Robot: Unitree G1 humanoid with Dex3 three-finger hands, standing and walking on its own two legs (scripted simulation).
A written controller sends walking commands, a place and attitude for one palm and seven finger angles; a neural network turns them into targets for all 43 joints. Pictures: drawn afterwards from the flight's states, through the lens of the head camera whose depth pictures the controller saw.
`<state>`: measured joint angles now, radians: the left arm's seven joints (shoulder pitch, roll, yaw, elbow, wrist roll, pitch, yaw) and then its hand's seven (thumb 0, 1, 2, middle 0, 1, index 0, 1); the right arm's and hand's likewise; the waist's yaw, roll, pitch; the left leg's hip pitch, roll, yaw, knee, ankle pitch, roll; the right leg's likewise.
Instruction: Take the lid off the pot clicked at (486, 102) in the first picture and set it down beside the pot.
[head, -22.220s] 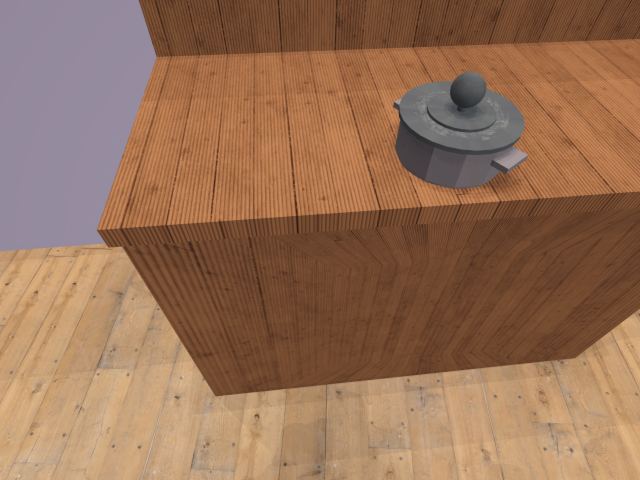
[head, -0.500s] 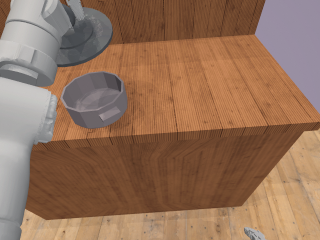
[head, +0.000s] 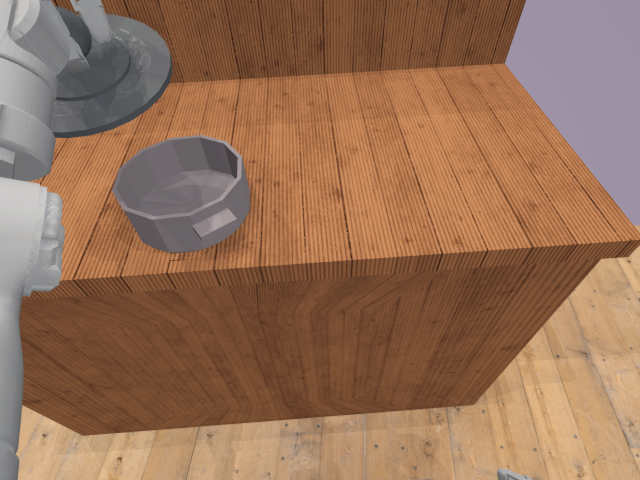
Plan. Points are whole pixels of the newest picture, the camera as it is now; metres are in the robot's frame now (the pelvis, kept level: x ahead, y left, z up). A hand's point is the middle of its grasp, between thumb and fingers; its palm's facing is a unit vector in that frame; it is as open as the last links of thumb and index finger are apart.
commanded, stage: move the lid sideways beside the pot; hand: left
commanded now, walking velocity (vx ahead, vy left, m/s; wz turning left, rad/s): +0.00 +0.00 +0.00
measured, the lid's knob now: (62, 35) +0.49 +0.25 +0.31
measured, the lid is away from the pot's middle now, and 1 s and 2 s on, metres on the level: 0.06 0.18 0.23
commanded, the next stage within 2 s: lower the lid onto the table in 1.66 s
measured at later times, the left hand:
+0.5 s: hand out of the picture +0.46 +0.29 +0.32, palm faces -0.13 -0.12 -0.98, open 7.2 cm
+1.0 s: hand out of the picture +0.45 +0.34 +0.32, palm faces -0.13 -0.15 -0.98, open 7.2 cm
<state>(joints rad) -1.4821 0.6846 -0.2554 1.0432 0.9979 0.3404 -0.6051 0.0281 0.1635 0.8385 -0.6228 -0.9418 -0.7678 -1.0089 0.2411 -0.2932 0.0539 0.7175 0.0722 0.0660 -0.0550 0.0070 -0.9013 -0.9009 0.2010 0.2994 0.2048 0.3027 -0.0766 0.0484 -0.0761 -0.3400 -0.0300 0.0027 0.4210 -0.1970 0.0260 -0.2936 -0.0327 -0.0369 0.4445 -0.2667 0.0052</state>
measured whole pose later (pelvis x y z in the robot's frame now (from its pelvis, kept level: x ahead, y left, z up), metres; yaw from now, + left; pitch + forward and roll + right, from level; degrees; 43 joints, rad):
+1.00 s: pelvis +0.01 +0.01 +0.00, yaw +0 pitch +9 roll -1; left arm -1.46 0.94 -0.14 1.13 1.06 0.26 -0.61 0.03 0.17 0.84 -0.62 -0.94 -0.77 -1.01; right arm 0.25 -0.30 0.06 0.71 0.09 0.14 -0.06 0.01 -0.90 -0.90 0.20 0.30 0.21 0.30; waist -0.09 0.05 -0.06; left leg -0.37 -0.02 0.00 0.44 -0.22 0.03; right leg -0.30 -0.02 -0.04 0.40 -0.25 0.01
